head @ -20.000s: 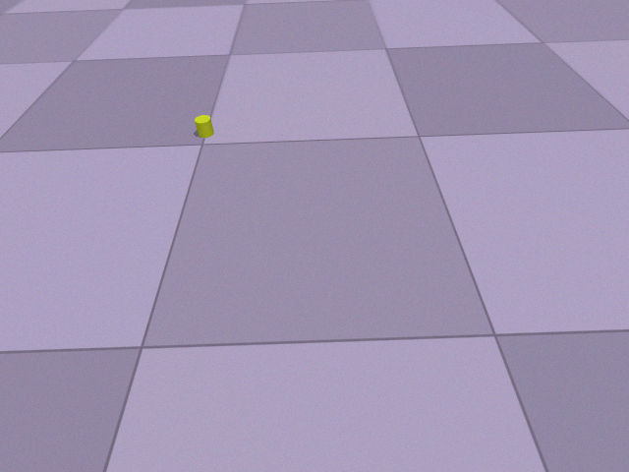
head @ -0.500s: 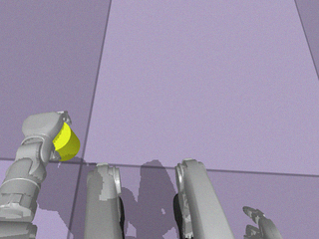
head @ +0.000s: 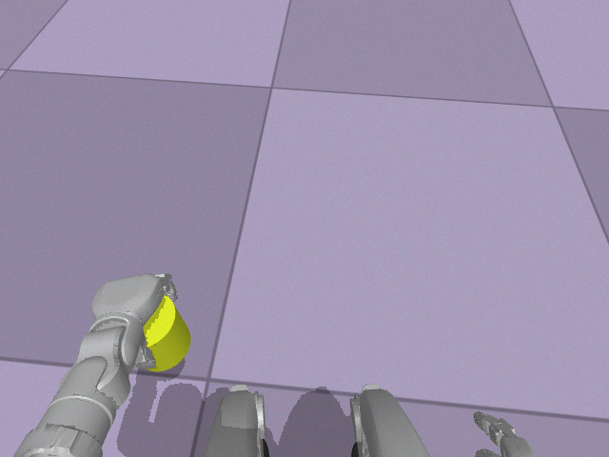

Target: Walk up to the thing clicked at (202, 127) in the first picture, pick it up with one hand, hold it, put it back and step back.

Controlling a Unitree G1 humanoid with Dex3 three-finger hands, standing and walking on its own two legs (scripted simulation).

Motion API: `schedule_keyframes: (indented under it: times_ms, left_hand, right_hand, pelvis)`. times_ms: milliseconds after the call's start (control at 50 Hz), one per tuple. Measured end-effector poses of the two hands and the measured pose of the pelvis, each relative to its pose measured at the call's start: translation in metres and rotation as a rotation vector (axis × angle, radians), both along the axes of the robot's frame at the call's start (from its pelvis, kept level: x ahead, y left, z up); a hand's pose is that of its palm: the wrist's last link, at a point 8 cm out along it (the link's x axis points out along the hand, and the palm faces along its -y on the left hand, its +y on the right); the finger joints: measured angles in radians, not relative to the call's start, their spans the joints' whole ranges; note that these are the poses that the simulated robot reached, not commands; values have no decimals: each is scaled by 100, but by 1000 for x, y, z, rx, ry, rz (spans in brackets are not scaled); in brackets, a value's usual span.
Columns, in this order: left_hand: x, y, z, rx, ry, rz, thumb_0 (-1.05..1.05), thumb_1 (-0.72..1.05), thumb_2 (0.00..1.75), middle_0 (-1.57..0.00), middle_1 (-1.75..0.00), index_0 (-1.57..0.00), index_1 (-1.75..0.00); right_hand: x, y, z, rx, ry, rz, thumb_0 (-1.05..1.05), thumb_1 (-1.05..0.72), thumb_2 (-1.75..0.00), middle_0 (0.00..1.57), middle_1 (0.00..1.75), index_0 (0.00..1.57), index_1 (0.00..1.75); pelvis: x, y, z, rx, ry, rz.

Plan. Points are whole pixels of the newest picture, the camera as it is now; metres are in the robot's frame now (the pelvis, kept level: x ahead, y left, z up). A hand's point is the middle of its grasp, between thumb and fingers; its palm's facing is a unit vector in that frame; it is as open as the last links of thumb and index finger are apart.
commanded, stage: lift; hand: left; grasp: from above
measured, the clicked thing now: (156, 322) +0.35 +0.24 -0.13
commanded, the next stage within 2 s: hold in 0.58 s
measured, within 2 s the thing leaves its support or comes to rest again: neither
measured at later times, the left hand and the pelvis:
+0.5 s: hand (129, 299) +0.34 +0.23 +0.01, palm faces -0.45 -0.09 -0.89, open 11.1 cm; pelvis +0.03 +0.00 +0.10, yaw +1 degrees
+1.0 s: hand (114, 281) +0.34 +0.23 +0.05, palm faces -0.47 -0.07 -0.88, open 11.0 cm; pelvis +0.06 +0.01 +0.13, yaw +0 degrees
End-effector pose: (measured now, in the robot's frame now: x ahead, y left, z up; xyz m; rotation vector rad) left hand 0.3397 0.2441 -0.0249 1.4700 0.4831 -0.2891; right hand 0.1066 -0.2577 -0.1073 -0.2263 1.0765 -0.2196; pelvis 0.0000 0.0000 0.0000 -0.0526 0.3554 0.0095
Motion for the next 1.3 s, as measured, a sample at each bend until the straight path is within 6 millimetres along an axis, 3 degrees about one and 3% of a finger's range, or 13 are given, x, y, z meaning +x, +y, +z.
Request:
schedule_keyframes:
  times_ms: [280, 560, 940, 1300]
  left_hand:
    - [-13, -15, 53, -8, 27, -27, 0, -19, 61, -66, -60, -64, -63]
    - [6, -16, 106, 8, -27, 16, 1, -20, 61, -68, -57, -67, -59]
    - [9, -15, 129, 6, 2, -27, 0, -21, 60, -70, -55, -69, -57]
    - [15, -14, 152, 7, 10, -21, 0, -20, 60, -70, -54, -69, -57]
  right_hand:
    - [-7, -12, 67, -19, 19, -18, 1, -91, -90, 21, 30, 20, 30]
    - [8, -9, 106, -2, -5, -37, 1, -90, -90, 21, 30, 20, 30]
    - [41, -2, 130, 11, -54, -26, 1, -90, -89, 21, 30, 20, 30]
    - [53, 0, 139, 32, -93, -21, 1, -91, -89, 21, 30, 20, 30]
  pelvis:
    - [21, -4, 68, 20, -102, 7]
    - [37, -1, 108, 34, -185, 0]
    - [54, 5, 129, 41, -242, -7]
    - [57, 6, 137, 42, -278, -12]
